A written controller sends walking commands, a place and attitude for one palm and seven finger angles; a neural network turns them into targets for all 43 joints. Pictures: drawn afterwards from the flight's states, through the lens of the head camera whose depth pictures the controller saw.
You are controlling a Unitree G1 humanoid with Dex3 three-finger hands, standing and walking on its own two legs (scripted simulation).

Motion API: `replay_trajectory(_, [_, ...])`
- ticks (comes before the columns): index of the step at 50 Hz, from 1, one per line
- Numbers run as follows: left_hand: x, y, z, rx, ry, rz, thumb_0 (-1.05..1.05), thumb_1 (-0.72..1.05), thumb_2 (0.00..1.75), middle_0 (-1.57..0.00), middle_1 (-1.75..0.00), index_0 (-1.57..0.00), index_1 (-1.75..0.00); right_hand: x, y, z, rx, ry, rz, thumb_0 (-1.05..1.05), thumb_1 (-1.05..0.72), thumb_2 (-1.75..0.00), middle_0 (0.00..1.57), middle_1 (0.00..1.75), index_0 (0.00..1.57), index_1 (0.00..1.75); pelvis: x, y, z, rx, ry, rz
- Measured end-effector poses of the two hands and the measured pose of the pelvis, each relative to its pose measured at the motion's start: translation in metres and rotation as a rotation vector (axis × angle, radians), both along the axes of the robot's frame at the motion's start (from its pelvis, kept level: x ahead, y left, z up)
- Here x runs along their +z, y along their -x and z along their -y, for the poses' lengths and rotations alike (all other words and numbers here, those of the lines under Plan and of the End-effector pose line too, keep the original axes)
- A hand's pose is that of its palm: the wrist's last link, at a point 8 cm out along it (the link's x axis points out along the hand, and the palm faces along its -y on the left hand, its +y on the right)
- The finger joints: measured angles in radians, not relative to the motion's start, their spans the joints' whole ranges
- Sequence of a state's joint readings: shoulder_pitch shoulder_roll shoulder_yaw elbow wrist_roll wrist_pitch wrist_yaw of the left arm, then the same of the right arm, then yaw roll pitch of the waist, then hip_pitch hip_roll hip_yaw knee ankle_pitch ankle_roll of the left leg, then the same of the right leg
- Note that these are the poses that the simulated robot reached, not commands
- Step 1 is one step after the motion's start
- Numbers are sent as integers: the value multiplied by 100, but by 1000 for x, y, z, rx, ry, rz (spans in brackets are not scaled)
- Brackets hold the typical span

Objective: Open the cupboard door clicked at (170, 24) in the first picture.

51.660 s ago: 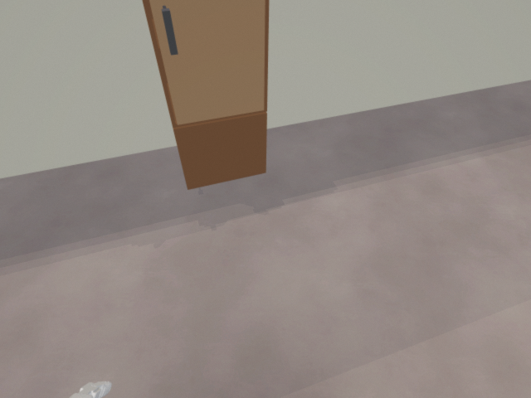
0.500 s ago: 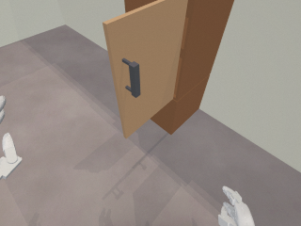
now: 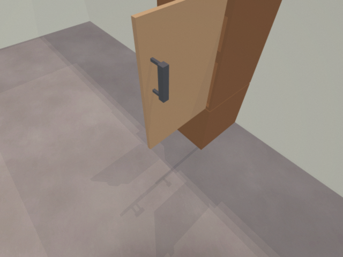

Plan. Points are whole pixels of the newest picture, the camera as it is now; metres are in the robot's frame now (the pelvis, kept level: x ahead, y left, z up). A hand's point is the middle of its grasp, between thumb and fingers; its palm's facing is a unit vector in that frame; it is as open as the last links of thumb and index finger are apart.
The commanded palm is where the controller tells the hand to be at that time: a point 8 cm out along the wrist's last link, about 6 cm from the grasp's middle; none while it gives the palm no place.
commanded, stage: let the arm hang, fingers relaxed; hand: left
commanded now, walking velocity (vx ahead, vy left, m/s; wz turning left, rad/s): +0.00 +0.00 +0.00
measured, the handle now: (158, 80) +0.62 +0.08 +0.05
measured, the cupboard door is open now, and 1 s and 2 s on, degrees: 91 91 91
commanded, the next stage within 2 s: look to check the result in 0.62 s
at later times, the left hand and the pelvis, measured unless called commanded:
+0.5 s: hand out of the picture +0.09 +0.22 -0.15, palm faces +0.00 -0.96 -0.28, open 7.4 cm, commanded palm none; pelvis +0.01 +0.01 +0.01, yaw -1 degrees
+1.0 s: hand out of the picture +0.11 +0.23 -0.15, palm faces +0.00 -0.94 -0.33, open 7.4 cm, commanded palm none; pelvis +0.04 +0.00 +0.01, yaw +0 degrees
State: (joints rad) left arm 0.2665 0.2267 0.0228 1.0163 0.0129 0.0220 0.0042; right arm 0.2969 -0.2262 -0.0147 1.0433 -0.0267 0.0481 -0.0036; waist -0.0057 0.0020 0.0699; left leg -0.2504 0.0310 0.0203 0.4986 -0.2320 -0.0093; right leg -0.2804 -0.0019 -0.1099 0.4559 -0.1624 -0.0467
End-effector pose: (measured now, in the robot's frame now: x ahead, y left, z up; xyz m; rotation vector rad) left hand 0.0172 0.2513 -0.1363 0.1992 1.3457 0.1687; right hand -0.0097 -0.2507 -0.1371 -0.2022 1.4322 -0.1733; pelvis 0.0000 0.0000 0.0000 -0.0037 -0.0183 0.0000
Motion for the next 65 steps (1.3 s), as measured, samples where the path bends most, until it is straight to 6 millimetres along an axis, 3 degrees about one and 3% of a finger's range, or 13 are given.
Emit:
replay_trajectory(5, [9,7,-18,12,-53,-34,0,93,90,-20,-30,-21,-30,-5,12,-7,-27,-22,-18,0,-90,-90,20,30,20,30,2,-1,-3,-3,1,3])
replay_trajectory(11, [17,-12,-31,9,-82,5,1,92,90,-20,-30,-20,-30,-9,11,-14,-31,-39,-11,0,-90,-90,20,30,20,30,3,-3,-7,-6,-3,6])
replay_trajectory(24, [19,-63,-21,-33,-49,103,0,91,90,-20,-30,-20,-30,-3,-33,-11,-9,-21,77,0,-90,-90,20,30,20,30,7,-13,-11,-9,-12,11])
replay_trajectory(40, [21,-71,-20,-27,-61,64,0,91,90,-20,-30,-21,-30,6,-84,13,31,19,122,0,-90,-90,20,30,20,30,10,-30,-3,-5,-10,2])
replay_trajectory(53, [29,-91,-24,-34,-98,83,1,91,90,-20,-30,-21,-30,8,-107,31,45,36,138,0,-90,-90,20,30,20,30,11,-42,5,-4,-10,0])
replay_trajectory(65, [32,-114,-17,-56,-99,120,1,91,90,-20,-30,-21,-30,9,-110,41,38,43,137,0,-90,-90,20,30,20,30,12,-49,12,-7,-9,-1])
